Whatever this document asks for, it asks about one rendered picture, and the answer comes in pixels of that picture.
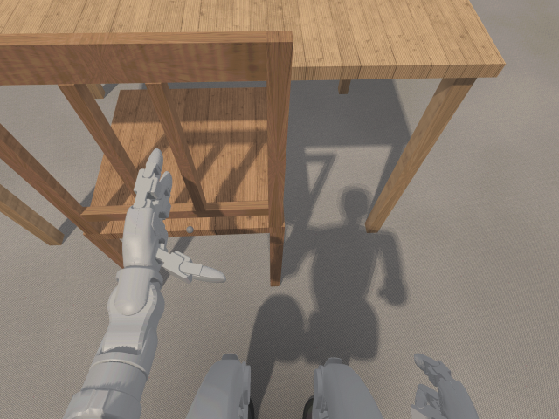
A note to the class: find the robot right shin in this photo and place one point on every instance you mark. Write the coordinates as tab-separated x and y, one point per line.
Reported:
315	412

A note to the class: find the chair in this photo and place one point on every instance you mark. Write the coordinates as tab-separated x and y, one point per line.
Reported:
225	148

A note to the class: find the robot left hand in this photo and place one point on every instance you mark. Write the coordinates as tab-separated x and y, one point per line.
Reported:
144	228

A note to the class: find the right robot thigh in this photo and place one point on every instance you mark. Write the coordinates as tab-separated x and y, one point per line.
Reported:
340	391

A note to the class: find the left robot forearm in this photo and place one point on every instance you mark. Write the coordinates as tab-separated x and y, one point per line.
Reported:
121	366

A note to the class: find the table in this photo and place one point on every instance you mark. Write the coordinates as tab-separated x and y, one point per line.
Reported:
332	39

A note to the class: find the robot right hand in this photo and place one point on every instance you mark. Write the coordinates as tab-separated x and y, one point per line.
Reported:
450	402

